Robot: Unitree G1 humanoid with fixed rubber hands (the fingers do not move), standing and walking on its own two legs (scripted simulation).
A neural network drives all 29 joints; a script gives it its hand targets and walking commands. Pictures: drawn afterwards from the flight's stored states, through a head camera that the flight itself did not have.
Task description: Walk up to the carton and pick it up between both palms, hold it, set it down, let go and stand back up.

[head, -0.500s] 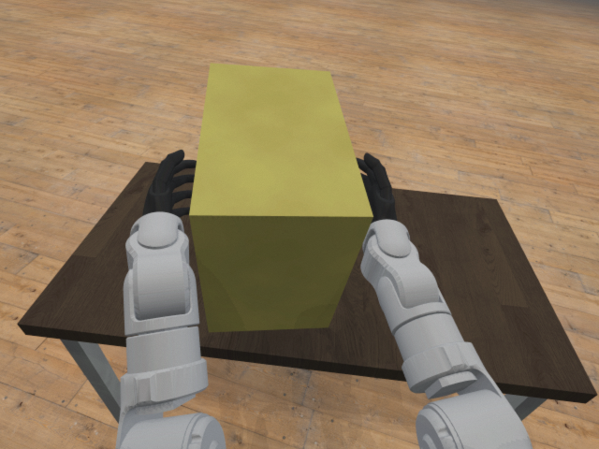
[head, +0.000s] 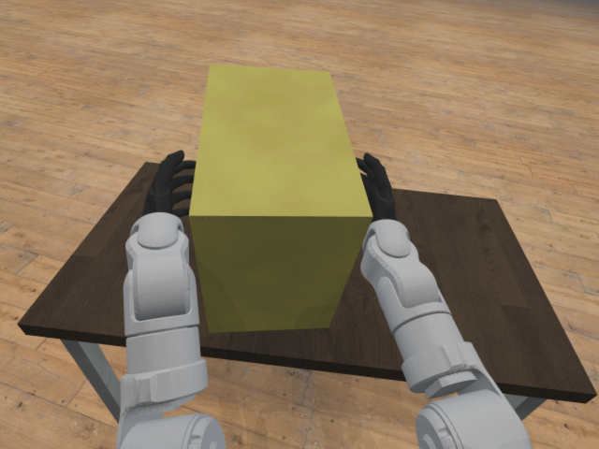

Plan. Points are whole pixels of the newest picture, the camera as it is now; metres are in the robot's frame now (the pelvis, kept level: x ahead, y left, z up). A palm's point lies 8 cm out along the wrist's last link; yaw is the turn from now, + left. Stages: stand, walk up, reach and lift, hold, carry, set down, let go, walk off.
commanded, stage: hold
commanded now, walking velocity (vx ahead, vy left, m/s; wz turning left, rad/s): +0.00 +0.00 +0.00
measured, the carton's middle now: (270, 199) +0.43 +0.00 +0.14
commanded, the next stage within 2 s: set down in 0.74 s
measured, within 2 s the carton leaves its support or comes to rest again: neither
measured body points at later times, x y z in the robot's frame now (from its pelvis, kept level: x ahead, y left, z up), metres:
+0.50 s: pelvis +0.00 +0.00 +0.00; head -0.04 +0.03 +0.45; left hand +0.37 +0.14 +0.19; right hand +0.36 -0.13 +0.17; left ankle +0.03 +0.13 -0.75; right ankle +0.01 -0.11 -0.75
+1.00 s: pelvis +0.00 +0.00 +0.00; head -0.03 +0.02 +0.45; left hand +0.38 +0.14 +0.20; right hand +0.38 -0.13 +0.19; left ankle +0.03 +0.13 -0.75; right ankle +0.01 -0.11 -0.75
